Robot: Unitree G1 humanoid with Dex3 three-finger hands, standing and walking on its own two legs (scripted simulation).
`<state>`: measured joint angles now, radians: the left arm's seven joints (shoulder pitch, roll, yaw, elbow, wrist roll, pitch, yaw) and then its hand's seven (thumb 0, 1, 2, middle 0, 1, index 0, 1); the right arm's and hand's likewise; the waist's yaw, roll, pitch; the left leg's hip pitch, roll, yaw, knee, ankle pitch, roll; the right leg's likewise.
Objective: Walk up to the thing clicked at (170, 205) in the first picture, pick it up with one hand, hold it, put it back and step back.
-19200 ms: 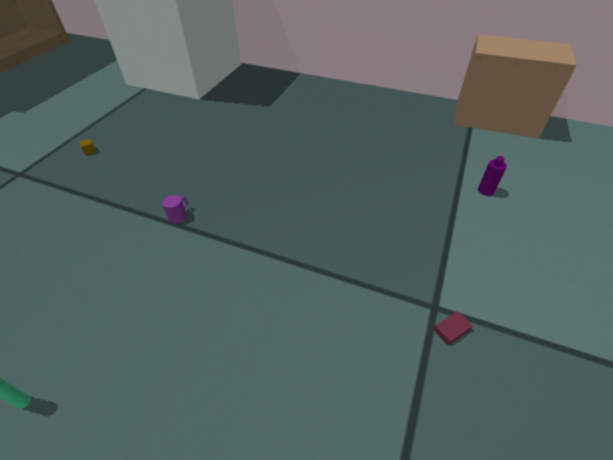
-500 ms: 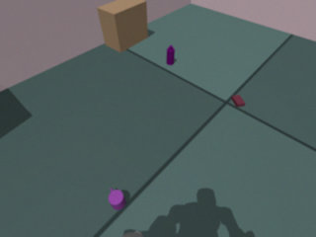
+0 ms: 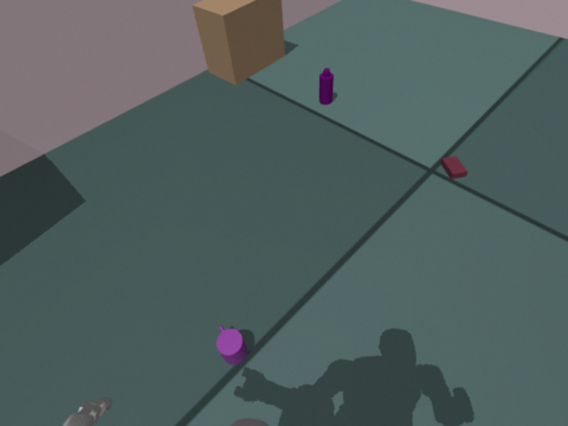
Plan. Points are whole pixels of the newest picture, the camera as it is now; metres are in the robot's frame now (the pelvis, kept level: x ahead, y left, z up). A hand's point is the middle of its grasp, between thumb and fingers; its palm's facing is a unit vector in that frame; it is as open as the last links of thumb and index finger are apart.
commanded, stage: walk up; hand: left
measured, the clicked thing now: (229, 342) +0.45 +0.28 -0.70
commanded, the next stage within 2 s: none
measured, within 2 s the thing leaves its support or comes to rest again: neither
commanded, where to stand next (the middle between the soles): +0.07 -0.03 m, yaw -1 degrees
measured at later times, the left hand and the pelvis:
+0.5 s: hand out of the picture +0.12 +0.23 -0.13, palm faces -0.01 -0.95 -0.31, open 7.3 cm; pelvis +0.02 -0.01 +0.02, yaw +0 degrees
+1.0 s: hand out of the picture +0.11 +0.28 -0.15, palm faces +0.00 -0.92 -0.38, open 7.3 cm; pelvis -0.04 +0.00 +0.00, yaw +1 degrees
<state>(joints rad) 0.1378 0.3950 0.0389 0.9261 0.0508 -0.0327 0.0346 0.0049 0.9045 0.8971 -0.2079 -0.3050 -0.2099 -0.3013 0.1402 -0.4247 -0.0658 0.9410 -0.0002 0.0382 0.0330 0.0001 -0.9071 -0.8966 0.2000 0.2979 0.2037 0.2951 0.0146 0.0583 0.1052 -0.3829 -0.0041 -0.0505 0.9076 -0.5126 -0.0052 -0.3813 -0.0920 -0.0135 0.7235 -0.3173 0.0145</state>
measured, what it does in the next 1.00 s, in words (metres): steps on the spot: left foot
